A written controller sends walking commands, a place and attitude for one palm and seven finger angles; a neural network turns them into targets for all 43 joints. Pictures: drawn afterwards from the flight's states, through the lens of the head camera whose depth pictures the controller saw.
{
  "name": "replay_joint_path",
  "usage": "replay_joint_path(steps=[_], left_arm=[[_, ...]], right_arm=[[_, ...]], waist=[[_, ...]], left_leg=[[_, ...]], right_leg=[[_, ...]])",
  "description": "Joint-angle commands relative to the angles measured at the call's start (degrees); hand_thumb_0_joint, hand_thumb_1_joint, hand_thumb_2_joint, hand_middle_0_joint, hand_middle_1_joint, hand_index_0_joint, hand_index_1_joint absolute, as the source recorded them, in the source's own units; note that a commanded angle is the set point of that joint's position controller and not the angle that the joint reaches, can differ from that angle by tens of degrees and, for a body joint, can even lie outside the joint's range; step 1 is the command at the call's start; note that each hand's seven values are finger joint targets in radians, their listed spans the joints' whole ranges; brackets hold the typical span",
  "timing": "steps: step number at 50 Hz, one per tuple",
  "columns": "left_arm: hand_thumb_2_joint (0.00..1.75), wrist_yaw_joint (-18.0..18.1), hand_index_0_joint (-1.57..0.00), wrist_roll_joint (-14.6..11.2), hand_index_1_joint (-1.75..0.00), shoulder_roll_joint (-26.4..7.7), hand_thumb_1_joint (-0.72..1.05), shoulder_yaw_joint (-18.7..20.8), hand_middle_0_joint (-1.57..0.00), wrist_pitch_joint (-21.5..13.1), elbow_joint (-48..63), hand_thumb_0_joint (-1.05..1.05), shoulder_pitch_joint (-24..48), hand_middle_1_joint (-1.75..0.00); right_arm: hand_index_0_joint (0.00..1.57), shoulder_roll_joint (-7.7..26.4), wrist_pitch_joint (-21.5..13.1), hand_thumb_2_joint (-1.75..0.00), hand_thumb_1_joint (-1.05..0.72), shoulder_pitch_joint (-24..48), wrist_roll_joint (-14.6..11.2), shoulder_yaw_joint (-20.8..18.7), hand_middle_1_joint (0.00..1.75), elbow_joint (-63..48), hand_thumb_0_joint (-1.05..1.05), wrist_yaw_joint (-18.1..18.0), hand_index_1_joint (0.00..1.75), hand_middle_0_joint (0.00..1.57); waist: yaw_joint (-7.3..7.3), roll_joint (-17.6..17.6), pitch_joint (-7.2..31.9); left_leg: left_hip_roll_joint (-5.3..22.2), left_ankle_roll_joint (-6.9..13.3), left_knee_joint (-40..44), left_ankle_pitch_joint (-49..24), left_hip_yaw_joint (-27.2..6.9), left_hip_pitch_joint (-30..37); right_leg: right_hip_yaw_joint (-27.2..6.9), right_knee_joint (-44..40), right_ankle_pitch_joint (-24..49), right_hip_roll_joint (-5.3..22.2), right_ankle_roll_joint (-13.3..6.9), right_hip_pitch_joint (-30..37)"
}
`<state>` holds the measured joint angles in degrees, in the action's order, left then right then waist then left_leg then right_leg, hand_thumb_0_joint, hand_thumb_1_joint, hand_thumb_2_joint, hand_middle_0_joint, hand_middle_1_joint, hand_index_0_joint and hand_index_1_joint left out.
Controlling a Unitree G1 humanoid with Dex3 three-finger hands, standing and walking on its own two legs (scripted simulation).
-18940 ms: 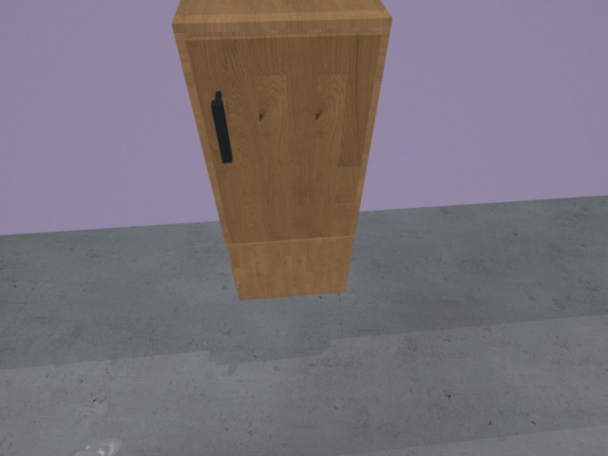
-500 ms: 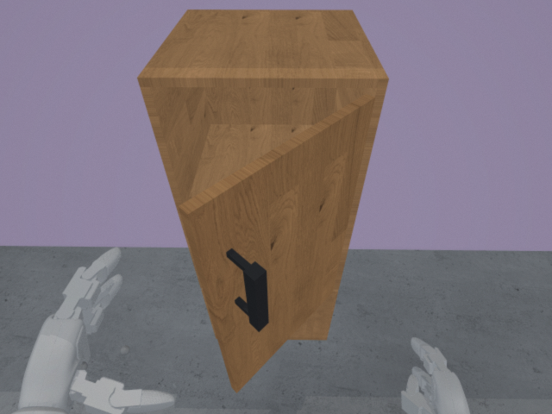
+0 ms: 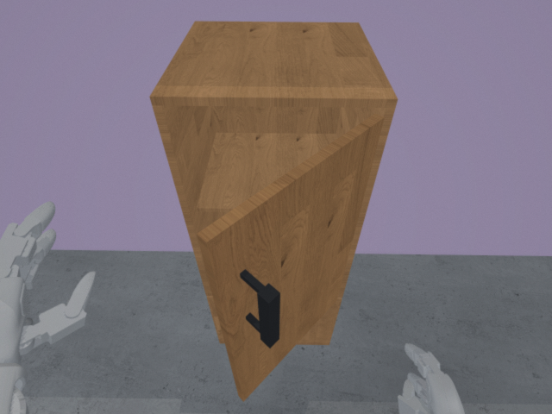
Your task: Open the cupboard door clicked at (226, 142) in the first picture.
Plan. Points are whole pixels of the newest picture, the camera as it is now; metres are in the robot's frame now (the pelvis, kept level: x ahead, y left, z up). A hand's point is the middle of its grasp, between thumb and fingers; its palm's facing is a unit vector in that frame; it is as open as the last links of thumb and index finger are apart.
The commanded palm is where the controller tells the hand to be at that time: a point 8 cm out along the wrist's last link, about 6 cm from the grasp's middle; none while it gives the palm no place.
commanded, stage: draw the hand back to the body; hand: left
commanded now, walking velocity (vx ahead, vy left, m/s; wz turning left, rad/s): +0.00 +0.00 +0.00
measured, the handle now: (259, 309) +0.26 +0.06 +0.03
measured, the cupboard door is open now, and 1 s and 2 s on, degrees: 47 47 47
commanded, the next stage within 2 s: step back with the hand held close in 0.42 s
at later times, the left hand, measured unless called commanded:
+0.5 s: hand (81, 302) +0.18 +0.23 +0.16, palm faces +0.44 -0.81 -0.39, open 7.4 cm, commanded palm +0.13 +0.27 +0.18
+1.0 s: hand (71, 311) +0.17 +0.24 +0.16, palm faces +0.31 -0.81 -0.50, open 7.4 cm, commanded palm +0.11 +0.28 +0.18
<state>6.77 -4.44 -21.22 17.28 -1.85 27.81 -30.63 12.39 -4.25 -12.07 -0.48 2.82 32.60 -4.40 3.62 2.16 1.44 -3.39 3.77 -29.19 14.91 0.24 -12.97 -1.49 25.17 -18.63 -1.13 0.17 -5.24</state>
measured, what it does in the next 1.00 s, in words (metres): stands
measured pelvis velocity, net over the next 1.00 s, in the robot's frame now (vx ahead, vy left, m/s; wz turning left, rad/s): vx -0.04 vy -0.01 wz -0.04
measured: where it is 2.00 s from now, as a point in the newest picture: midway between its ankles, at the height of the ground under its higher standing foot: outside the picture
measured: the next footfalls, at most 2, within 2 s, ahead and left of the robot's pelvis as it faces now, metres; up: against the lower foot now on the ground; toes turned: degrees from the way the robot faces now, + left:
right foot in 1.78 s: -0.28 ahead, -0.08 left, +0.00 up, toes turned -4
left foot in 1.92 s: -0.11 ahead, +0.12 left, +0.00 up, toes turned -4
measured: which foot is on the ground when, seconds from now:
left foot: down 0.00-1.00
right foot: down 0.00-1.00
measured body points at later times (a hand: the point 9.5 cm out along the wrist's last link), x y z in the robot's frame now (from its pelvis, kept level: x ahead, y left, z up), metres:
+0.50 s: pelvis +0.00 -0.03 +0.00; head -0.02 -0.04 +0.45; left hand +0.15 +0.27 +0.18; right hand +0.18 -0.25 -0.08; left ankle +0.01 +0.07 -0.74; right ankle -0.06 -0.13 -0.74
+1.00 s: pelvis -0.04 -0.01 +0.00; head -0.02 +0.00 +0.45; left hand +0.15 +0.28 +0.19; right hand +0.13 -0.27 -0.07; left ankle +0.01 +0.07 -0.74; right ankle -0.05 -0.13 -0.74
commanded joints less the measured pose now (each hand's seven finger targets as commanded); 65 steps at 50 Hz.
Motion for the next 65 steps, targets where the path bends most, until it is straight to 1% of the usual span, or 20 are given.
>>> replay_joint_path(steps=[1, 6, 13, 15, 26, 27, 28, 30, 32, 33, 37, 42, 45, 49, 53, 56, 59, 61, 63, 65], left_arm=[[0.88, 1.09, -0.20, -0.17, -0.30, -10.35, 0.87, 9.67, -0.20, -4.56, 11.19, 0.00, 6.21, -0.30], [0.90, 0.15, -0.20, -0.61, -0.30, -7.13, 0.90, 7.18, -0.20, -4.27, 6.87, 0.00, 4.69, -0.30], [0.90, 0.62, -0.20, -0.23, -0.30, -11.09, 0.90, 9.62, -0.20, -5.23, 11.47, 0.00, 7.08, -0.30], [0.90, 0.67, -0.20, -0.48, -0.30, -10.28, 0.90, 9.62, -0.20, -5.27, 9.81, 0.00, 5.73, -0.30], [0.90, 0.08, -0.20, -0.95, -0.30, -8.99, 0.90, 8.44, -0.20, -5.84, 7.33, 0.00, 6.57, -0.30], [0.90, 0.30, -0.20, -0.78, -0.30, -10.73, 0.90, 9.11, -0.20, -6.07, 8.67, 0.00, 11.57, -0.30], [0.90, 1.49, -0.20, 0.49, -0.30, -20.18, 0.90, 18.29, -0.20, -9.08, 10.88, 0.00, 21.63, -0.30], [0.90, 0.27, -0.20, 0.51, -0.30, -11.57, 0.90, 11.94, -0.20, -9.23, 3.17, 0.00, 8.36, -0.30], [0.90, -0.20, -0.20, 0.78, -0.30, -9.77, 0.90, 10.04, -0.20, -9.11, 3.24, 0.00, 4.51, -0.30], [0.90, -0.32, -0.20, 0.86, -0.30, -9.32, 0.90, 9.44, -0.20, -9.09, 4.09, 0.00, 4.03, -0.30], [0.90, 0.45, -0.20, 0.99, -0.30, -12.03, 0.90, 11.47, -0.20, -8.65, 7.04, 0.00, 2.53, -0.30], [0.90, 1.38, -0.20, 0.56, -0.30, -14.79, 0.90, 14.71, -0.20, -8.98, 10.58, 0.00, -0.21, -0.30], [0.90, 1.82, -0.20, 0.55, -0.30, -15.30, 0.90, 15.35, -0.20, -9.52, 12.92, 0.00, -1.75, -0.30], [0.90, 2.01, -0.20, 0.46, -0.30, -14.29, 0.90, 14.91, -0.20, -9.86, 12.29, 0.00, -3.45, -0.30], [0.90, 2.35, -0.20, 0.99, -0.30, -13.62, 0.90, 14.75, -0.20, -11.05, 11.43, 0.00, -2.69, -0.30], [0.90, 2.48, -0.20, 2.05, -0.30, -13.08, 0.90, 15.31, -0.20, -12.18, 12.05, 0.00, -1.31, -0.30], [0.90, 2.46, -0.20, 3.07, -0.30, -12.90, 0.90, 15.93, -0.20, -12.77, 13.15, 0.00, 0.98, -0.30], [0.90, 2.21, -0.20, 3.20, -0.30, -12.64, 0.90, 15.94, -0.20, -13.05, 14.07, 0.00, 1.77, -0.30], [0.90, 2.15, -0.20, 2.71, -0.30, -12.92, 0.90, 16.13, -0.20, -13.31, 15.09, 0.00, 1.23, -0.30], [0.90, 2.30, -0.20, 1.56, -0.30, -12.23, 0.90, 14.64, -0.20, -13.90, 16.53, 0.00, 0.47, -0.30]], right_arm=[[0.20, 6.88, -2.81, -0.90, -0.90, 6.68, -0.18, -2.94, 0.30, -8.24, 0.00, -0.42, 0.30, 0.20], [0.20, 7.31, -1.55, -0.90, -0.90, 7.31, -0.25, -3.54, 0.30, -8.06, 0.00, 0.06, 0.30, 0.20], [0.20, 6.92, -2.13, -0.90, -0.90, 8.13, -0.19, -3.45, 0.30, -7.72, 0.00, -0.42, 0.30, 0.20], [0.20, 6.54, -2.42, -0.90, -0.90, 8.26, -0.11, -3.31, 0.30, -7.31, 0.00, -0.54, 0.30, 0.20], [0.20, 6.53, -2.39, -0.90, -0.90, 9.14, -0.05, -3.71, 0.30, -6.81, 0.00, -0.79, 0.30, 0.20], [0.20, 6.67, -2.43, -0.90, -0.90, 9.48, -0.16, -3.71, 0.30, -6.47, 0.00, -0.97, 0.30, 0.20], [0.20, 6.78, -1.62, -0.90, -0.90, 7.10, -0.89, -3.31, 0.30, -8.56, 0.00, -0.77, 0.30, 0.20], [0.20, 7.42, -0.45, -0.90, -0.90, 8.03, -0.07, -4.43, 0.30, -6.78, 0.00, -0.42, 0.30, 0.20], [0.20, 7.73, 1.00, -0.90, -0.90, 7.79, -0.11, -5.02, 0.30, -7.43, 0.00, 0.12, 0.30, 0.20], [0.20, 7.87, 1.59, -0.90, -0.90, 7.94, -0.24, -5.26, 0.30, -7.81, 0.00, 0.21, 0.30, 0.20], [0.20, 7.71, 3.70, -0.90, -0.90, 8.19, -0.64, -5.89, 0.30, -9.25, 0.00, 0.04, 0.30, 0.20], [0.20, 7.11, 5.14, -0.90, -0.90, 8.35, -0.92, -6.12, 0.30, -10.75, 0.00, -0.41, 0.30, 0.20], [0.20, 7.27, 5.10, -0.90, -0.90, 7.94, -0.93, -6.27, 0.30, -11.35, 0.00, -0.46, 0.30, 0.20], [0.20, 7.73, 4.59, -0.90, -0.90, 7.39, -0.93, -6.55, 0.30, -11.57, 0.00, -0.33, 0.30, 0.20], [0.20, 8.57, 3.27, -0.90, -0.90, 7.10, -0.74, -6.54, 0.30, -11.56, 0.00, -0.55, 0.30, 0.20], [0.20, 9.14, 1.62, -0.90, -0.90, 6.68, -0.51, -6.48, 0.30, -11.76, 0.00, -0.67, 0.30, 0.20], [0.20, 9.19, 0.06, -0.90, -0.90, 6.54, -0.22, -6.63, 0.30, -11.53, 0.00, -0.83, 0.30, 0.20], [0.20, 8.89, -0.79, -0.90, -0.90, 6.29, -0.03, -6.74, 0.30, -11.18, 0.00, -0.61, 0.30, 0.20], [0.20, 8.54, -1.56, -0.90, -0.90, 5.42, 0.11, -6.71, 0.30, -10.68, 0.00, -0.24, 0.30, 0.20], [0.20, 7.45, -2.39, -0.90, -0.90, 4.81, -0.09, -6.45, 0.30, -9.67, 0.00, 0.12, 0.30, 0.20]], waist=[[-0.08, 3.80, 4.34], [-0.29, 0.25, 2.31], [0.17, 3.58, 4.32], [0.16, 1.68, 2.74], [0.03, -0.64, 1.02], [-0.31, 0.53, 1.91], [-2.36, 4.20, -3.91], [-2.34, -3.15, -0.75], [-2.54, -3.85, 2.86], [-2.65, -2.42, 4.36], [-2.83, -3.91, 6.72], [-2.76, -2.69, 8.97], [-2.74, 2.29, 9.84], [-3.02, 2.16, 7.74], [-3.53, 3.77, 3.08], [-3.46, 5.86, 1.23], [-2.94, 8.32, 1.36], [-3.02, 7.82, 1.35], [-3.39, 5.51, 1.82], [-3.88, 1.67, 4.38]], left_leg=[[5.87, -4.11, 6.26, -17.32, -4.06, 8.87], [5.68, -3.09, 7.07, -14.82, -3.11, 8.50], [4.65, -2.48, 6.39, -14.70, -1.91, 9.07], [4.52, -2.38, 6.34, -14.56, -1.87, 8.90], [3.95, -1.49, 6.24, -11.45, -0.69, 9.68], [3.82, -1.37, 6.03, -11.22, -0.59, 10.29], [4.11, -0.67, 4.76, -6.54, -2.33, 7.58], [4.35, -0.25, 1.58, -10.13, -2.79, 8.81], [4.85, -0.45, 1.46, -15.11, -1.54, 9.10], [5.01, -0.50, 1.58, -17.89, -1.31, 9.54], [6.06, -0.66, 1.46, -21.94, -0.50, 9.65], [6.76, -0.90, 1.21, -25.22, -0.79, 7.75], [7.44, -0.87, 2.19, -26.05, -1.77, 6.48], [8.13, -0.89, 4.25, -18.84, -3.37, 1.67], [9.87, 0.41, 10.37, 2.59, -7.37, -9.72], [12.36, 2.07, 15.49, 18.98, -11.08, -20.70], [15.62, 3.75, 19.81, 28.41, -15.08, -29.71], [15.55, 3.75, 18.39, 28.62, -14.41, -30.30], [13.27, 2.27, 15.04, 24.27, -13.09, -25.04], [8.77, -0.94, 8.11, 13.91, -7.77, -10.35]], right_leg=[[2.55, -3.81, 13.27, 0.15, -1.78, -4.66], [2.34, -5.23, 13.15, 0.17, -1.44, -4.40], [1.68, -5.96, 15.33, 0.50, -1.63, -2.38], [1.77, -6.28, 15.52, 0.37, -1.53, -3.28], [0.63, -8.42, 14.10, 0.72, -0.97, -4.20], [0.21, -8.74, 13.90, 0.86, -0.95, -4.47], [-4.71, -11.99, 14.85, 3.55, -0.82, -9.04], [-6.55, -11.46, 22.99, 4.98, 0.31, -9.47], [-4.86, -8.91, 30.83, 5.31, 1.77, -6.86], [-3.90, -7.58, 33.22, 5.26, 2.08, -5.89], [-3.32, -5.87, 36.16, 4.87, 3.00, -5.92], [-3.50, -3.03, 37.74, 4.55, 2.34, -4.24], [-3.40, -1.46, 33.58, 3.72, 1.60, -3.96], [-3.40, -1.55, 24.17, 2.64, 0.87, -4.52], [-2.93, -0.19, 10.53, 1.22, 0.31, -2.61], [-2.45, 5.09, 5.46, -0.73, 0.52, 2.60], [-0.83, 13.17, 4.41, -2.81, 0.78, 8.70], [-0.95, 13.63, 2.79, -3.02, 0.26, 8.06], [-2.94, 8.61, 1.49, -1.78, -0.97, 3.21], [-6.50, 0.23, 1.30, 1.17, -2.87, -8.57]])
